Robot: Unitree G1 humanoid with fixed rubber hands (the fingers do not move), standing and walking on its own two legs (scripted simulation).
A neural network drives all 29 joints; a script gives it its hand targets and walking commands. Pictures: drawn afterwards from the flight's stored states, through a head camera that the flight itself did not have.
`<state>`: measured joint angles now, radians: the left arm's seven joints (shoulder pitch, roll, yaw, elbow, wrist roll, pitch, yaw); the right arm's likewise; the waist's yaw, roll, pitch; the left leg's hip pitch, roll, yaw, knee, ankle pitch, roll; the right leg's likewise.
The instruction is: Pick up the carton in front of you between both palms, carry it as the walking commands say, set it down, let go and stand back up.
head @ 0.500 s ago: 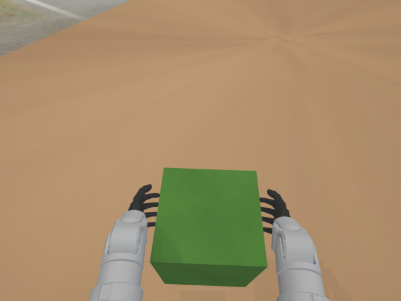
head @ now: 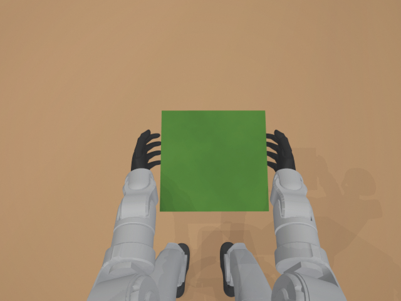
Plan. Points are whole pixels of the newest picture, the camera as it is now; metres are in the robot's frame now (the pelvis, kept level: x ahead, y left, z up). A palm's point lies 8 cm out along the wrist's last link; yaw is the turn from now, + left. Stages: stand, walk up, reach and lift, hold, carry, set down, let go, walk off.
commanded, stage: set down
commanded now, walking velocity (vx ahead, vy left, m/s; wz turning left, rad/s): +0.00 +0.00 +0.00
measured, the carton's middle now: (211, 164) +0.41 -0.01 -0.18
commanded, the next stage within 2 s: none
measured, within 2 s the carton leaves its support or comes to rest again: rests again in 1.96 s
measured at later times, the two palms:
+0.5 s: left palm (160, 162) +0.42 +0.13 -0.21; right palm (269, 159) +0.44 -0.16 -0.22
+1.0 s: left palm (172, 163) +0.46 +0.12 -0.37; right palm (259, 159) +0.48 -0.17 -0.37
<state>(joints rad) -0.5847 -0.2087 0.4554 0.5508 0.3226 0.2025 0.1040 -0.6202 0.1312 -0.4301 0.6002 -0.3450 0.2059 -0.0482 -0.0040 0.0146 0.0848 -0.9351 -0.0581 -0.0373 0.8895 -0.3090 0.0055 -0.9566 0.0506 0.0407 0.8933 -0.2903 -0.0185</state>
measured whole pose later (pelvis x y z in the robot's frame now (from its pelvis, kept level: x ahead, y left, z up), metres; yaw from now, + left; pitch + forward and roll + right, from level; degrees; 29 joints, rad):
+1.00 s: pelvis -0.04 -0.01 -0.25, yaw +3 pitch +44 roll +4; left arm -1.15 -0.04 0.49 0.71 0.15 0.26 0.22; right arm -1.25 -0.16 -0.32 0.87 -0.17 0.28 -0.10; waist -0.01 0.03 0.02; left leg -2.09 -0.15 -0.03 1.86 -0.55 -0.07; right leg -2.14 0.12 0.06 1.88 -0.51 0.00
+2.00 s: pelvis -0.03 -0.01 -0.34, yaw +5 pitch +37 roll +4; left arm -1.40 0.06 0.51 0.85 0.11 0.19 0.11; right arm -1.52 -0.31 -0.34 1.05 -0.16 0.20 0.04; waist -0.03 0.04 0.35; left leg -2.19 -0.17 0.00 2.18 -0.65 -0.07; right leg -2.23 0.07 0.01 2.22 -0.63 -0.03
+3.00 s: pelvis -0.05 -0.01 -0.32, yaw +4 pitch +35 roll +3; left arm -1.39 0.21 0.21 0.89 -0.15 0.19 0.22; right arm -1.53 -0.52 -0.07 1.12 0.18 0.16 0.00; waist 0.00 0.03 0.33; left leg -2.14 -0.09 0.04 2.11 -0.60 -0.02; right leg -2.17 0.03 0.00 2.14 -0.58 -0.04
